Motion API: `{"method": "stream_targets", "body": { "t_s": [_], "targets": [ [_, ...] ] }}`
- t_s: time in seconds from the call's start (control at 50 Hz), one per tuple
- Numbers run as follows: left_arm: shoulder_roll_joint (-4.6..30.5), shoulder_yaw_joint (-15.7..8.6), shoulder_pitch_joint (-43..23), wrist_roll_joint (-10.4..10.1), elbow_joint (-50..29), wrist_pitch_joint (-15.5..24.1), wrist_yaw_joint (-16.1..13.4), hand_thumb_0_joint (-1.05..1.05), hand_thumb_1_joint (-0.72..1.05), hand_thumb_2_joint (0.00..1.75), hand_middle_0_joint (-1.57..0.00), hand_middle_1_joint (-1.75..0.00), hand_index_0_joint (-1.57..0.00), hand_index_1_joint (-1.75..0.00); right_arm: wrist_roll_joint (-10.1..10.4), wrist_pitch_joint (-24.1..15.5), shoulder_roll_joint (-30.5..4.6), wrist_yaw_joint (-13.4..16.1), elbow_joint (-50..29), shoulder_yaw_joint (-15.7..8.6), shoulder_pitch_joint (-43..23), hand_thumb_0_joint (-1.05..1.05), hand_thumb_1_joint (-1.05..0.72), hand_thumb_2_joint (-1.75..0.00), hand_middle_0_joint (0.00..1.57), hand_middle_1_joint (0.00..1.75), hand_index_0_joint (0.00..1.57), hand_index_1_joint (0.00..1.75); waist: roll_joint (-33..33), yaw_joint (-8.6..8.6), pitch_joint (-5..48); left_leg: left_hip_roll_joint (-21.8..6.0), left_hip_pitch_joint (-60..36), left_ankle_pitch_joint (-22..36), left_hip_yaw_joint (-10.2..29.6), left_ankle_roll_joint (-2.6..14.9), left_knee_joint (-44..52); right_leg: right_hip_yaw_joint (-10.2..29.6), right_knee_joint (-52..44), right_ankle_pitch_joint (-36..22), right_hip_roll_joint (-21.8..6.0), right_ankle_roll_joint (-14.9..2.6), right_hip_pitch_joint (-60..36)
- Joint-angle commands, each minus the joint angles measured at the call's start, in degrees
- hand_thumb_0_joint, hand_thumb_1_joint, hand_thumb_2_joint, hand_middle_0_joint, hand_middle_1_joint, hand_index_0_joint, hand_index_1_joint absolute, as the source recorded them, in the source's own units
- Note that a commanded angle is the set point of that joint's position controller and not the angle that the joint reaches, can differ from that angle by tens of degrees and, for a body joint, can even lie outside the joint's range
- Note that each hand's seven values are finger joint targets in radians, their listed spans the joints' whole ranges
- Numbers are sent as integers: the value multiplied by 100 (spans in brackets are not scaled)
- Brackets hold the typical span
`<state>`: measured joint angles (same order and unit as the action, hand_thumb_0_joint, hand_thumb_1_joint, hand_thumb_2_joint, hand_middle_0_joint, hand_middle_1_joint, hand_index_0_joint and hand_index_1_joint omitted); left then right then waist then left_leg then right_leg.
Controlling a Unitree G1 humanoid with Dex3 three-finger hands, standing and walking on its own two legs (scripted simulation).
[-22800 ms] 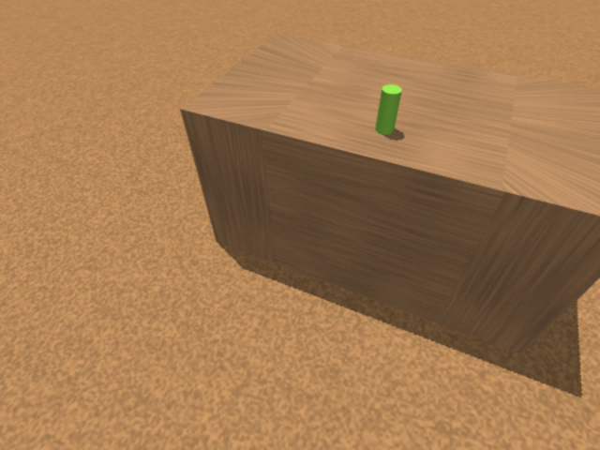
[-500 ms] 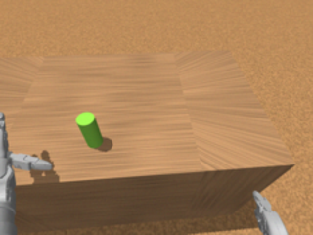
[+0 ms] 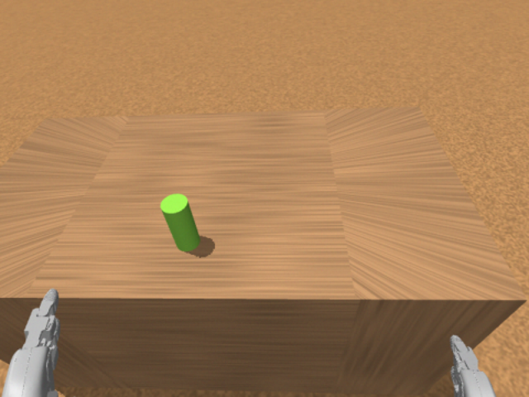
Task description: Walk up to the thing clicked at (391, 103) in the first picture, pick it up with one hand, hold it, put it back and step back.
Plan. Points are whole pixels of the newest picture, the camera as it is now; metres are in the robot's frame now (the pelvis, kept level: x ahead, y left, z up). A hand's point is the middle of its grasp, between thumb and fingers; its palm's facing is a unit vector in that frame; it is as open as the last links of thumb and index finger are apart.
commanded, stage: sink last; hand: left
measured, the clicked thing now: (181, 223) +0.48 +0.21 -0.03
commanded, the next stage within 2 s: home in 0.24 s
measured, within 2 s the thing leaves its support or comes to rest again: neither
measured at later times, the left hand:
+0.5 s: hand (56, 372) +0.17 +0.28 +0.06, palm faces +0.38 -0.83 -0.40, open 17.5 cm
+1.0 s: hand out of the picture +0.17 +0.18 -0.08, palm faces +0.09 -0.98 -0.18, open 17.6 cm
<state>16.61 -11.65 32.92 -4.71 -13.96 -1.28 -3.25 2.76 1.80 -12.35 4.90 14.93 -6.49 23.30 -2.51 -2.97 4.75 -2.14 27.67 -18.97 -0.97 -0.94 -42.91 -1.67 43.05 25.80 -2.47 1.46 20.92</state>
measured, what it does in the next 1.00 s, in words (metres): stands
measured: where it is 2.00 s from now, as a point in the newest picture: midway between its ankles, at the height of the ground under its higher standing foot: outside the picture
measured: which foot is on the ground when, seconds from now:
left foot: down 0.00-1.00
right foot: down 0.00-1.00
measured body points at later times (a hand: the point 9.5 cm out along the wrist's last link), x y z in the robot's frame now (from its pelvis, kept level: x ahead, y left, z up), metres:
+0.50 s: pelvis -0.02 +0.00 +0.00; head -0.02 -0.01 +0.45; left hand +0.14 +0.32 +0.08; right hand +0.14 -0.26 -0.05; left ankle +0.03 +0.13 -0.71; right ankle -0.04 -0.13 -0.71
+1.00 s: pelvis -0.01 +0.01 +0.01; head +0.01 +0.02 +0.46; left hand +0.16 +0.23 -0.06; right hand +0.15 -0.22 -0.06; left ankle +0.03 +0.13 -0.71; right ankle -0.04 -0.13 -0.71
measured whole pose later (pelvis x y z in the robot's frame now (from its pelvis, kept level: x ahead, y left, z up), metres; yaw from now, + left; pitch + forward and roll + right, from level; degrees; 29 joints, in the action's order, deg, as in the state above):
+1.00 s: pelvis -0.01 +0.01 +0.01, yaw -1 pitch +3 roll -1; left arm 9.9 -0.7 18.3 -1.0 21.2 4.5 -4.0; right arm 0.3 -4.4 -10.5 4.3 26.5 0.5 16.2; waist 1.1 -0.2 0.2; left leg -2.7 25.6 -16.9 -1.9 -0.6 -39.9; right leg -0.7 39.1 22.6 -1.9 1.7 19.0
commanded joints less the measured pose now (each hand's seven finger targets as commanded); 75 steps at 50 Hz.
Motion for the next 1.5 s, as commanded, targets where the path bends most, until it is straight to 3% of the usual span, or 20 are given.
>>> {"method": "stream_targets", "body": {
  "t_s": [0.0, 0.08, 0.12, 0.18, 0.22, 0.3, 0.34, 0.44, 0.48, 0.62, 0.66, 0.74, 0.92, 0.94, 0.98, 1.08, 1.28, 1.3, 1.36, 1.48],
  "targets": [
    [1174, -1045, -726, 39, -884, 502, -83, 0, -50, 0, -5, -6, -6, -4, -29, -361, -730, 96, -962, -325, -152, 0, 54, -4, 6, 5, 5, 5, 445, 195, -53, 177, -691, 391, -234, 188, 655, -68, -983, -789, 134, -30, 681],
    [1210, -1207, -600, 66, -369, 658, -74, 0, -49, 0, -5, -6, -6, -4, -65, -465, -791, 108, -832, -392, -299, 0, 55, -4, 6, 5, 5, 5, 400, 78, -125, 208, -648, 290, -258, 167, 675, 15, -1040, -573, 82, -43, 661],
    [1250, -1279, -697, 76, -286, 768, -85, 0, -50, 0, -5, -5, -6, -3, -73, -508, -563, 51, -863, -87, -293, 0, 55, -4, 6, 5, 5, 5, 380, -9, -102, 212, -659, 462, -259, 164, 669, 11, -1022, -749, 72, -37, 549],
    [1357, -1401, -763, 87, 404, 857, -89, 0, -52, 0, -5, -5, -6, -4, -89, -533, -859, 61, -605, -406, -332, 0, 53, -5, 6, 5, 5, 5, 441, 47, -297, 220, -587, 331, -244, 166, 698, 76, -1076, -587, 42, -24, 656],
    [1343, -1350, -1008, 100, 227, 999, -74, 0, -53, 1, -5, -5, -6, -4, -97, -587, -651, 21, -791, -118, -495, 0, 53, -5, 6, 5, 5, 5, 402, 3, -132, 219, -656, 326, -241, 160, 689, 167, -1126, -518, 5, -17, 566],
    [1463, -1380, -1252, 125, -69, 1147, -152, 0, -56, 2, -7, -6, -7, -5, -95, -733, -735, 34, -790, -163, -484, 0, 50, -6, 6, 5, 5, 5, 60, 7, 136, 203, -895, 455, -260, 143, 823, 47, -1055, -706, 93, -67, 431],
    [1647, -1543, -1182, 131, -85, 1220, -200, 0, -54, 7, -5, -6, -5, -6, -100, -772, -945, 67, -523, -400, -364, 0, 40, -14, 12, 13, 12, 13, -57, 11, 113, 189, -963, 393, -242, 127, 901, -15, -1052, -641, 127, -100, 392],
    [1049, -1066, -786, 145, 486, 1293, -144, 0, -58, 4, -5, -6, -5, -5, -111, -873, -437, -37, -220, 119, -466, 0, 0, -53, 13, 19, 13, 19, 61, -7, -349, 160, -785, 210, -231, 134, 1079, -125, -1122, -493, 193, -125, 387],
    [834, -824, -867, 170, 430, 1356, -100, 0, -55, 6, -5, -6, -5, -6, -114, -928, -125, -102, -417, 541, -809, 0, -16, -55, 14, 20, 14, 20, 89, -57, -160, 153, -858, 361, -212, 131, 1077, -145, -1109, -640, 206, -126, 296],
    [492, -222, -689, 231, 1039, 1299, -37, 0, -60, 3, -4, -5, -5, -5, -173, -931, -797, -59, -147, -12, -654, 0, -46, -65, 16, 23, 16, 23, 261, 209, -23, 122, -1159, 723, -212, 123, 1075, -168, -1111, -1016, 243, -118, 366],
    [364, 32, -1146, 262, 1131, 1257, -24, 0, -60, 3, -4, -5, -5, -5, -180, -957, -888, -44, -179, -109, -766, 0, -60, -73, 17, 25, 17, 25, 329, 318, 5, 77, -1224, 647, -139, 116, 1111, -204, -1081, -969, 275, -128, 446],
    [106, 505, -1572, 330, 1626, 1189, -14, 0, -61, 2, -4, -5, -4, -4, -165, -957, -419, -56, -145, 346, -863, 0, -88, -89, 20, 30, 20, 30, 293, 335, 216, 80, -1239, 891, -133, 129, 1008, -190, -1001, -1213, 234, -128, 411],
    [153, 684, -1688, 384, 2639, 950, -112, 0, -60, 3, -4, -5, -4, -5, -237, -849, -445, -36, 23, 413, -888, 0, -90, -90, 20, 30, 20, 30, -253, 202, 487, 63, -1191, 1359, -213, 32, 950, -126, -938, -1671, 225, -178, -24],
    [491, 162, -1606, 376, 2305, 959, -285, 0, -61, 2, -4, -4, -4, -4, -209, -773, -730, -4, 928, 372, -936, 0, -90, -90, 20, 30, 20, 30, -357, 51, 383, 72, -1138, 1071, -169, 12, 932, -155, -964, -1414, 282, -195, -28],
    [-33, 806, -1430, 378, 2565, 862, -255, 0, -59, 3, -4, -5, -4, -5, -200, -807, -591, 14, 720, 467, -1087, 0, -90, -90, 20, 30, 20, 30, -166, 256, 163, 79, -1079, 911, -204, 40, 958, -151, -1078, -1328, 284, -168, 51],
    [-265, 1048, -1443, 396, 2773, 783, -308, 0, -60, 3, -4, -4, -4, -4, -180, -745, -662, 15, 953, 421, -1230, 0, -90, -90, 20, 30, 20, 30, 304, 365, 125, 38, -1127, 1286, -210, 105, 867, -178, -1079, -1737, 314, -123, 111],
    [-37, 879, -1833, 460, 2721, 708, -436, 0, -61, 1, -4, -4, -4, -4, -216, -709, -675, 88, 1217, 411, -1358, 0, -90, -90, 20, 30, 20, 30, 281, 271, 411, 67, -1367, 1307, -221, 114, 949, -134, -1133, -1756, 285, -114, -72],
    [1235, 690, -1444, 892, 4098, 598, -200, 0, -58, 4, -5, -5, -5, -5, -740, -566, -1535, -180, 2020, 169, -1104, 0, -90, -90, 20, 30, 20, 30, 51, 324, 445, -349, -1671, 1953, 259, 328, 630, 357, -930, -2457, -318, -363, -196],
    [1139, 754, -1604, 819, 4431, 574, -11, 0, -57, 5, -5, -5, -5, -5, -594, -463, -1381, -414, 2226, 214, -1263, 0, -90, -90, 20, 30, 20, 30, 202, 303, 384, -324, -1485, 1803, 282, 449, 739, 401, -1001, -2274, -342, -426, -351],
    [1331, 943, -2034, 703, 5323, 545, 99, 0, -56, 5, -5, -5, -5, -5, -488, -396, -1509, -541, 2925, 271, -1420, 0, -90, -90, 20, 30, 20, 30, 441, 403, -336, -309, -1450, 1226, 340, 341, 1159, 548, -1604, -1570, -386, -394, -161]
  ]
}}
